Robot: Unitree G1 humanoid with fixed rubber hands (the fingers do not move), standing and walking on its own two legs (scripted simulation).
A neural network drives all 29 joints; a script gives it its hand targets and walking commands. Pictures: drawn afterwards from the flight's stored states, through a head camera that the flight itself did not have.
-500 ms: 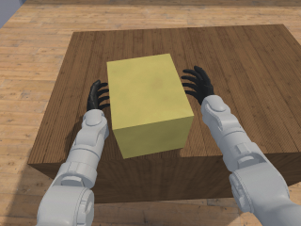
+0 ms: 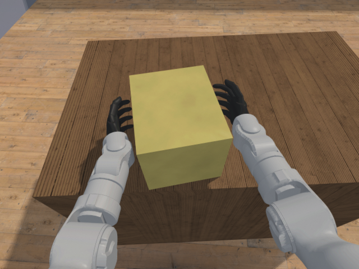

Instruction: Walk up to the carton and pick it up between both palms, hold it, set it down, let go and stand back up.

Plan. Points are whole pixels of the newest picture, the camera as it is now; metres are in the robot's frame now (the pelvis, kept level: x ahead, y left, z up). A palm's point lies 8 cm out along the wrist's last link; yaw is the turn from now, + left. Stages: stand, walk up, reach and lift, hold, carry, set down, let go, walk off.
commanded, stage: reach and lift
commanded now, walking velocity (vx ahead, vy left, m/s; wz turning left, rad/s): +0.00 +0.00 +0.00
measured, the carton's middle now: (176, 127) +0.44 +0.04 +0.04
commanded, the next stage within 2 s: none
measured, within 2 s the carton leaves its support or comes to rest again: leaves its support in 1.30 s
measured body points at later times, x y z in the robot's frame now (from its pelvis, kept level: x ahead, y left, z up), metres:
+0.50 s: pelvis +0.00 +0.00 +0.00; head +0.05 -0.02 +0.45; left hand +0.40 +0.18 +0.07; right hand +0.46 -0.10 +0.08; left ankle +0.03 +0.16 -0.73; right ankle +0.00 -0.08 -0.73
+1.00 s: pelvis +0.00 +0.00 +0.00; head +0.03 -0.02 +0.45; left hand +0.39 +0.18 +0.07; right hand +0.45 -0.09 +0.08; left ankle +0.03 +0.16 -0.73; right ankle +0.00 -0.08 -0.73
